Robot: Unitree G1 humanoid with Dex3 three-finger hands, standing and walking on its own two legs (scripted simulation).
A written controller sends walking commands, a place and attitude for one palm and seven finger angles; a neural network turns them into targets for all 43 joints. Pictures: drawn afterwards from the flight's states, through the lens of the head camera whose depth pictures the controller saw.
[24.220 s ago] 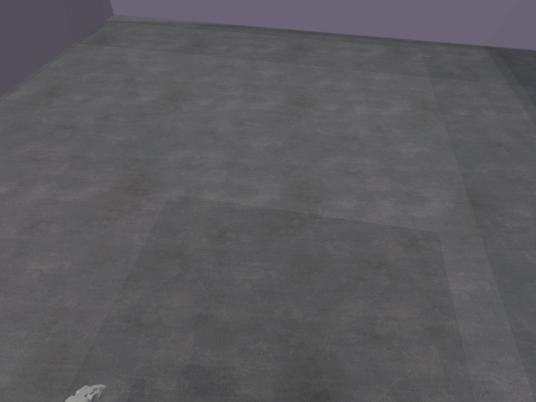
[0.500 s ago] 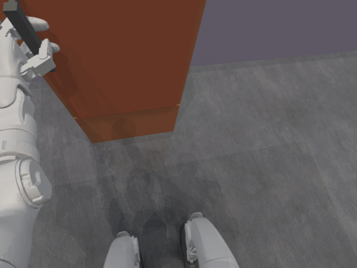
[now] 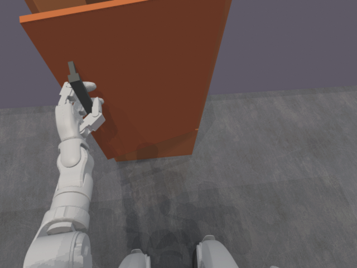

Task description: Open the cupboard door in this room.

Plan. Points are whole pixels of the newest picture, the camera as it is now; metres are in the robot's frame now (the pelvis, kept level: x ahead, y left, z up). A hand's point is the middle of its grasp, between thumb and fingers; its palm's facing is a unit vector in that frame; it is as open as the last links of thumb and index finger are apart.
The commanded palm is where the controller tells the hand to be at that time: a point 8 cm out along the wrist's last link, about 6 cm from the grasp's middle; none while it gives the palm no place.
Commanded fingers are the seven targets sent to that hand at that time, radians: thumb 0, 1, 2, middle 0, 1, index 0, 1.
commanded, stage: pull the door open along its arc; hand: left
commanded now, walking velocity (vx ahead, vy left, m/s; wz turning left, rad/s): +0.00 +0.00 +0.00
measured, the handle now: (84, 95) +0.49 +0.20 +0.05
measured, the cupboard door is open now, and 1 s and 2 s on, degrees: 15 45 47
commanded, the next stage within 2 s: open thumb and fingers to let go in 0.50 s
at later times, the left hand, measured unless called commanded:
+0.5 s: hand (151, 163) +0.32 +0.05 +0.05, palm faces +0.40 -0.92 -0.03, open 6.0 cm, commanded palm +0.25 +0.07 +0.04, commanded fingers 0.00 0.90 0.90 -0.40 -1.35 -0.40 -1.35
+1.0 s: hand (154, 165) +0.32 +0.04 +0.05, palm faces +0.46 -0.88 -0.04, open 10.2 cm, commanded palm +0.27 +0.08 +0.04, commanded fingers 0.00 -0.50 0.30 -0.30 -1.20 -0.30 -1.20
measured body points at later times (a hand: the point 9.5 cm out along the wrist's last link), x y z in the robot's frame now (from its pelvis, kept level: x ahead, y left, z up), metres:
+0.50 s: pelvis +0.00 -0.03 +0.01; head +0.07 -0.04 +0.45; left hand +0.30 +0.09 +0.05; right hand +0.18 -0.23 -0.11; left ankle -0.03 +0.11 -0.67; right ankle +0.04 -0.13 -0.67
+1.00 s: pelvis -0.01 -0.06 +0.00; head +0.05 -0.08 +0.45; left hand +0.29 +0.09 +0.05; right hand +0.16 -0.27 -0.12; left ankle -0.03 +0.11 -0.67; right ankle +0.04 -0.13 -0.67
